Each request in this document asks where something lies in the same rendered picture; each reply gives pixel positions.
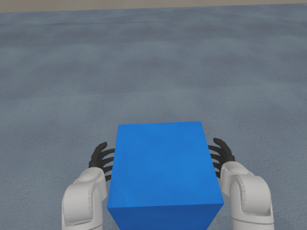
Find robot right hand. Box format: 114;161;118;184
208;138;235;178

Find robot right forearm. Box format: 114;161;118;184
220;161;274;230

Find robot left hand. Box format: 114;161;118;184
89;142;115;181

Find robot left forearm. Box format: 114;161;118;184
62;167;107;230

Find carton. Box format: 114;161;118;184
107;121;224;230

